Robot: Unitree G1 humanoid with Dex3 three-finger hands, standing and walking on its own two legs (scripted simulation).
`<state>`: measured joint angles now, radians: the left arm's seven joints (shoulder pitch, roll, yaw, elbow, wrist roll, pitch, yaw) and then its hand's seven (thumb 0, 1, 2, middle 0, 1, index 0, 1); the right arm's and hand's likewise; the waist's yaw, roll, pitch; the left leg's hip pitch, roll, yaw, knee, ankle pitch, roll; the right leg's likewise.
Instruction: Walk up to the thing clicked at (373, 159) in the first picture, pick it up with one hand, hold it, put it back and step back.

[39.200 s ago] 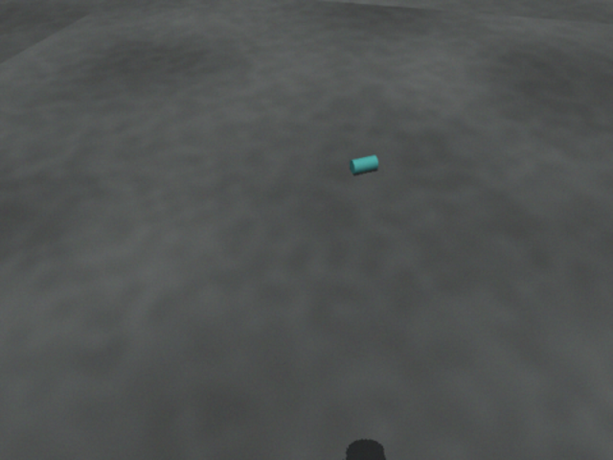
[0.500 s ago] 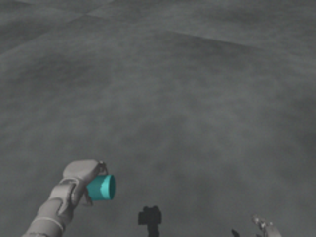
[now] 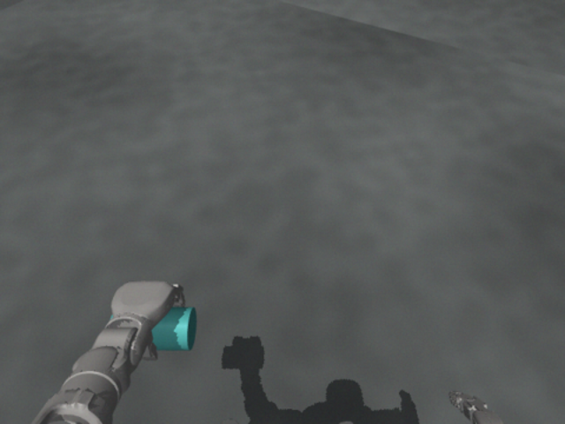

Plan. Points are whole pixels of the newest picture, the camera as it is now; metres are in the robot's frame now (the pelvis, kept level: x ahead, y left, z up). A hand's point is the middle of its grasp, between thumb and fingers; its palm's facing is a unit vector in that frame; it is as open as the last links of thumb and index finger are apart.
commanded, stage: crouch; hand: left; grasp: from above
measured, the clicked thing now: (154, 328) +0.31 +0.22 -0.13
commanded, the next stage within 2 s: lower in 1.54 s
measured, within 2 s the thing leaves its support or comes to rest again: neither
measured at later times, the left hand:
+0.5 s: hand (185, 330) +0.38 +0.22 -0.35, palm faces -0.47 +0.04 -0.88, open 9.6 cm
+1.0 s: hand (199, 335) +0.41 +0.22 -0.50, palm faces -0.47 +0.01 -0.88, open 9.6 cm
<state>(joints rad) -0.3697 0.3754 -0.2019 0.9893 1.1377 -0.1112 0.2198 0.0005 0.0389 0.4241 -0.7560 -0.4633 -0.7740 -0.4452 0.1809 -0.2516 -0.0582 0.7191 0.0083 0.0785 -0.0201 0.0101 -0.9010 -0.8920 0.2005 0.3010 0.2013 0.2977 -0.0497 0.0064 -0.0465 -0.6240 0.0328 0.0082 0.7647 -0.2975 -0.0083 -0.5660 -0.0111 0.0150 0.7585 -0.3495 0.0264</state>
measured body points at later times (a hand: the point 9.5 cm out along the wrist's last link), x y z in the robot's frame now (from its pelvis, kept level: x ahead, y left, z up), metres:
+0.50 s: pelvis -0.04 +0.01 -0.21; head +0.14 +0.02 +0.20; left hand +0.40 +0.22 -0.30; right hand -0.02 -0.27 -0.33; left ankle +0.05 +0.12 -0.71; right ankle +0.01 -0.14 -0.71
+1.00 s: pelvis -0.05 +0.00 -0.32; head +0.19 +0.04 +0.06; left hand +0.43 +0.22 -0.45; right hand +0.00 -0.28 -0.44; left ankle +0.04 +0.12 -0.71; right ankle +0.01 -0.14 -0.71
